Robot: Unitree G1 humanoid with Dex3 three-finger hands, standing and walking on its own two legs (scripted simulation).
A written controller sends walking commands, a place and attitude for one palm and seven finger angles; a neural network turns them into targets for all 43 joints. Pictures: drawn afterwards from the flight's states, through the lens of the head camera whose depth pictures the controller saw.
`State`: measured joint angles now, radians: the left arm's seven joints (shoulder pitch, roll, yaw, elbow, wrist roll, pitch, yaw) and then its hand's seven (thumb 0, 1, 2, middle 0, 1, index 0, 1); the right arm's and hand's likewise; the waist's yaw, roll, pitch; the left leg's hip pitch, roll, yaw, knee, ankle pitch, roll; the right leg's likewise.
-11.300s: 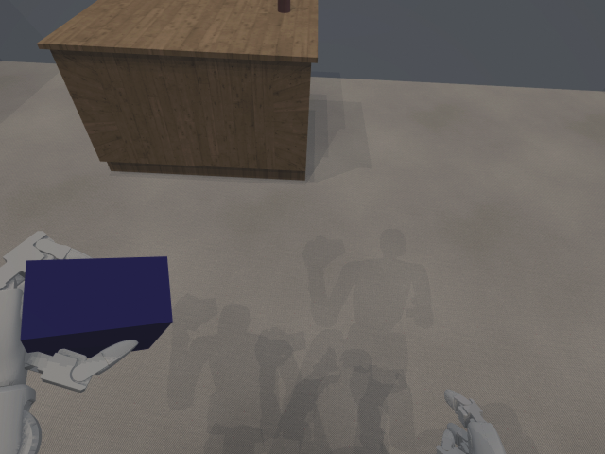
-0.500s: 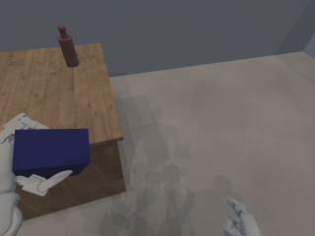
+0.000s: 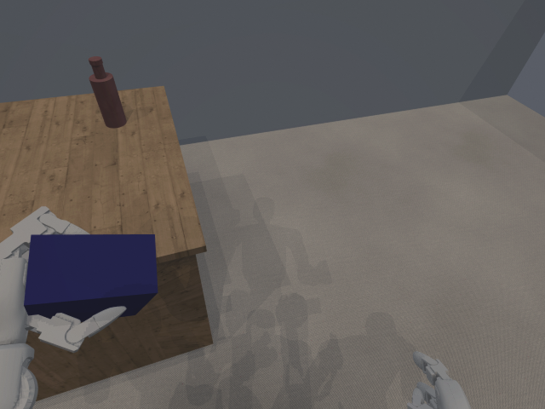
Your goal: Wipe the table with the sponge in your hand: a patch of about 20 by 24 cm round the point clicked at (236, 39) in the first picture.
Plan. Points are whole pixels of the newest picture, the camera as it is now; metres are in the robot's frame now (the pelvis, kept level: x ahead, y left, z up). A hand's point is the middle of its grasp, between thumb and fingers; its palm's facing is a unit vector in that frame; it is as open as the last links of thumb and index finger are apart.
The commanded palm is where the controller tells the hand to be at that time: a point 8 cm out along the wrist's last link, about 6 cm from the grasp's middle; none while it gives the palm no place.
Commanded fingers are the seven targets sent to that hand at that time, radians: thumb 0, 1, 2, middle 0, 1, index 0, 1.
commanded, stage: shuffle to correct the standing spot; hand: left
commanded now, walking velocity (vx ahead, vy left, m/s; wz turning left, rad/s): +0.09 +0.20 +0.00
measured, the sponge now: (109, 281) +0.22 +0.21 +0.14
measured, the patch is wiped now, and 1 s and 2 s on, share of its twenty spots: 0.00 0.00 0.00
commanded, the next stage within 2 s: none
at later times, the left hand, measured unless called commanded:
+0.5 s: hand (16, 265) +0.22 +0.30 +0.17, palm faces +0.40 -0.84 -0.37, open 10.1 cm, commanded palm +0.16 +0.34 +0.18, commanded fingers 0.00 0.10 1.30 -1.20 -1.60 -1.20 -1.60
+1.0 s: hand out of the picture +0.22 +0.39 +0.19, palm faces +0.38 -0.80 -0.46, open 10.1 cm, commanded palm +0.16 +0.45 +0.18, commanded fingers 0.00 0.10 1.30 -1.20 -1.60 -1.20 -1.60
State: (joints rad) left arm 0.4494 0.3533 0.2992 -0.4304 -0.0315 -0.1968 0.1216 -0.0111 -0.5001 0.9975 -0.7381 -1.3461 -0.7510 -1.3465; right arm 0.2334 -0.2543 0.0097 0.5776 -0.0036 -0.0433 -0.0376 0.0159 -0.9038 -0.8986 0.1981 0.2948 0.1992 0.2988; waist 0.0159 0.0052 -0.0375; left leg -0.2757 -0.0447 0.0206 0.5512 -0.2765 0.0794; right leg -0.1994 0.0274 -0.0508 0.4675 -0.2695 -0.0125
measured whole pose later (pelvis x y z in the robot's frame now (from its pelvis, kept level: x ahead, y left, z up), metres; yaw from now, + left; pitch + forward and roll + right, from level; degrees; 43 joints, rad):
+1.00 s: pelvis +0.00 +0.17 -0.03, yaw +0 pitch -2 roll +2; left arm 0.42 0.40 0.40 -0.58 -0.02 -0.25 0.13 -0.01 -0.50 1.00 -0.74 -1.35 -0.75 -1.35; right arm 0.22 -0.16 0.02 0.61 0.01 -0.12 0.01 0.01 -0.90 -0.90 0.20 0.29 0.20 0.30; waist -0.02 0.00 0.09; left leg -0.46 0.05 0.01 0.90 -0.39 -0.03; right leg -0.35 -0.05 -0.08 0.81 -0.43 -0.02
